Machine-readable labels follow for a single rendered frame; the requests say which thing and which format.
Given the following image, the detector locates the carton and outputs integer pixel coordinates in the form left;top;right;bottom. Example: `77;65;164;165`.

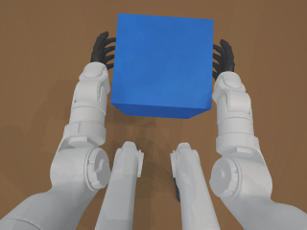
110;13;214;119

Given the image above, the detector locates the left robot hand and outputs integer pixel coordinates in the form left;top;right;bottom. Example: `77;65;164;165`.
90;31;116;71

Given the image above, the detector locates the right robot upper arm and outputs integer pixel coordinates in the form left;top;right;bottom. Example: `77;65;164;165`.
209;155;307;230

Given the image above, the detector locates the left robot upper arm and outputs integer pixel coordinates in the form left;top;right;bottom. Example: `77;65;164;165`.
0;146;111;230

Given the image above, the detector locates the right robot shin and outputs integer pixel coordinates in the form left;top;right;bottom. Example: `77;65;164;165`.
176;142;200;188

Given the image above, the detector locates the robot left forearm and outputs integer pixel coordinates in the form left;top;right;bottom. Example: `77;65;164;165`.
50;61;110;181

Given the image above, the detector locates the robot right forearm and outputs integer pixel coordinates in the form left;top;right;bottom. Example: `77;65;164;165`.
212;71;268;170

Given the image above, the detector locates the right robot hand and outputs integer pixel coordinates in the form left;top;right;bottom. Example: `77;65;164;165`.
212;39;235;81

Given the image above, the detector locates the right robot thigh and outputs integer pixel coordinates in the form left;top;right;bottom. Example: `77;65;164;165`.
170;147;221;230

